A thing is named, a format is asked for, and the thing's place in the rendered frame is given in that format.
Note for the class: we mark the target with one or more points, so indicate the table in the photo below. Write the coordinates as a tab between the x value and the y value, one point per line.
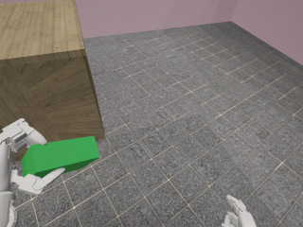
45	76

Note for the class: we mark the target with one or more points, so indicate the robot left forearm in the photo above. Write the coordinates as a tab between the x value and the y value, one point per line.
8	214

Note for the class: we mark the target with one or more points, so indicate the robot right hand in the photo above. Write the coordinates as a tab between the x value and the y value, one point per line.
244	218

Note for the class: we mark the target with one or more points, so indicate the robot left hand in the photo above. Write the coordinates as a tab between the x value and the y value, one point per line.
14	138

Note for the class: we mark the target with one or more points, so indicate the sponge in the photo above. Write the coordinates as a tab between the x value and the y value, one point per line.
71	154

